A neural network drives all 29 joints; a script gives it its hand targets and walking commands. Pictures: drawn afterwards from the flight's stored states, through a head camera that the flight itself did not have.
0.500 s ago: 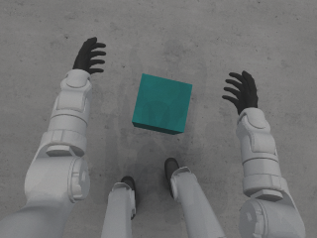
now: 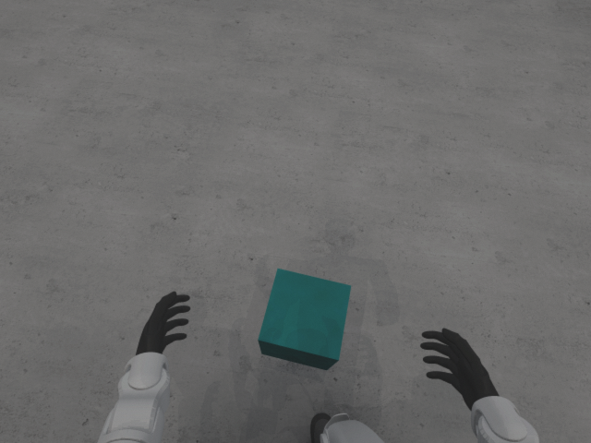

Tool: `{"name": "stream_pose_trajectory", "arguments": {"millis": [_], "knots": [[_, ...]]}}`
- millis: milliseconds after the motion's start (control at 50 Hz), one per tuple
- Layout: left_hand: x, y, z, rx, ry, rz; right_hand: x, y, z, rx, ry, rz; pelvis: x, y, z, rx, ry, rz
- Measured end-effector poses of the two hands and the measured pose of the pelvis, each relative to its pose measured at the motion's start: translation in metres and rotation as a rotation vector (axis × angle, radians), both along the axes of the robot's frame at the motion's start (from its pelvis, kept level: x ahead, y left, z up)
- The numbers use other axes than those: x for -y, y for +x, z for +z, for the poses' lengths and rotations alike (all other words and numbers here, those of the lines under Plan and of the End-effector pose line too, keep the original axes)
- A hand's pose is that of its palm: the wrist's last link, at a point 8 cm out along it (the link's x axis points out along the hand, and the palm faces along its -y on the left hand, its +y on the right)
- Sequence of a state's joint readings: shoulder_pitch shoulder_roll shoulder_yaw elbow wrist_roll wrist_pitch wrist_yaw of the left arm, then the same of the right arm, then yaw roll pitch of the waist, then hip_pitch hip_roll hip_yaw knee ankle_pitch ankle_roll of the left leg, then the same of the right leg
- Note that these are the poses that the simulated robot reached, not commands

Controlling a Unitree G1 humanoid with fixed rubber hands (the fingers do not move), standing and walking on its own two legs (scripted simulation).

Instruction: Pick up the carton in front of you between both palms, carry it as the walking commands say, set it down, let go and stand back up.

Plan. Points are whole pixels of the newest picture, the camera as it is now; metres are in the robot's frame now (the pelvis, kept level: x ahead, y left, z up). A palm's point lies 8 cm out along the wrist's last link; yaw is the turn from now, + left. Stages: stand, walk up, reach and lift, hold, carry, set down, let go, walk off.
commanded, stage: let go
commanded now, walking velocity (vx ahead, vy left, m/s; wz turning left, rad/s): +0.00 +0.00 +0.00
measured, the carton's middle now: (303, 322) +0.41 -0.07 -0.63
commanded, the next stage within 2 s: stand in 0.76 s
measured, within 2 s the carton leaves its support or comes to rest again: neither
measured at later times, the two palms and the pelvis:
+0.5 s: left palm out of the picture +0.18 +0.27 -0.05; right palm (457, 389) +0.18 -0.20 -0.04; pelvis +0.02 +0.03 +0.02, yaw -1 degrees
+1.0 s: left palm out of the picture +0.13 +0.26 -0.08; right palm out of the picture +0.11 -0.27 -0.09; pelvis +0.03 +0.00 +0.01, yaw -5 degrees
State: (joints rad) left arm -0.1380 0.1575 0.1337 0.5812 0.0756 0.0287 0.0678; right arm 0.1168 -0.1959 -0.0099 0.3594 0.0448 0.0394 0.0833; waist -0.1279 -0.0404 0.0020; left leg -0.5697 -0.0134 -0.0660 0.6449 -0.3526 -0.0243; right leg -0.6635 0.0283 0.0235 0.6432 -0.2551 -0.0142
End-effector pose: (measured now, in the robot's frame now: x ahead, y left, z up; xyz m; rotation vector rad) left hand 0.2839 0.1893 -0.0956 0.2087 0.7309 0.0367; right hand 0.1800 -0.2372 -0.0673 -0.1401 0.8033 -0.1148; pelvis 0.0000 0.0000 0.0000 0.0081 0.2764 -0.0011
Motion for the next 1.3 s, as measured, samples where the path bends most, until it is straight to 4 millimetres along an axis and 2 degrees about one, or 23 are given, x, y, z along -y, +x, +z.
{"name": "stream_pose_trajectory", "arguments": {"millis": [120, 320, 440, 540, 780, 840, 940, 1040, 1200, 1300], "knots": [[-0.02, -0.027, 0.017, -0.012, -0.002, 0.0, -0.01, -0.012, 0.014, -0.008, 0.0, -0.003, -0.008, 0.013, 0.011, 0.094, -0.01, -0.011], [-0.064, -0.08, 0.044, -0.042, 0.001, 0.035, -0.032, 0.002, 0.02, 0.019, 0.002, 0.03, -0.028, 0.024, 0.021, 0.219, -0.024, -0.014], [-0.077, -0.102, 0.051, -0.051, -0.004, 0.05, -0.039, 0.003, 0.021, 0.014, -0.009, 0.046, -0.034, 0.023, 0.022, 0.278, -0.026, -0.009], [-0.076, -0.11, 0.048, -0.045, -0.003, 0.061, -0.03, 0.002, 0.025, 0.01, -0.051, 0.027, -0.032, 0.019, 0.02, 0.308, -0.025, -0.013], [-0.052, -0.114, 0.047, -0.051, 0.011, 0.043, -0.009, -0.014, 0.023, -0.007, -0.068, 0.015, -0.014, 0.008, 0.018, 0.343, -0.019, -0.026], [-0.061, -0.131, 0.038, -0.107, 0.082, 0.044, 0.005, -0.023, 0.013, 0.022, -0.112, 0.009, -0.01, 0.012, 0.016, 0.288, -0.022, -0.043], [-0.074, -0.156, 0.022, -0.225, 0.134, 0.053, 0.029, -0.055, -0.014, -0.063, -0.131, -0.045, -0.005, 0.024, 0.011, 0.232, -0.032, -0.066], [-0.066, -0.152, 0.011, -0.276, 0.134, 0.035, 0.041, -0.074, -0.028, -0.14, -0.132, -0.094, 0.001, 0.039, 0.007, 0.202, -0.028, -0.088], [-0.044, -0.119, -0.004, -0.262, 0.103, -0.003, 0.045, -0.082, -0.038, -0.203, -0.131, -0.152, 0.006, 0.056, 0.0, 0.19, -0.025, -0.114], [-0.038, -0.105, -0.006, -0.254, 0.103, -0.016, 0.043, -0.088, -0.044, -0.239, -0.122, -0.176, 0.008, 0.061, -0.002, 0.193, -0.022, -0.128]]}}
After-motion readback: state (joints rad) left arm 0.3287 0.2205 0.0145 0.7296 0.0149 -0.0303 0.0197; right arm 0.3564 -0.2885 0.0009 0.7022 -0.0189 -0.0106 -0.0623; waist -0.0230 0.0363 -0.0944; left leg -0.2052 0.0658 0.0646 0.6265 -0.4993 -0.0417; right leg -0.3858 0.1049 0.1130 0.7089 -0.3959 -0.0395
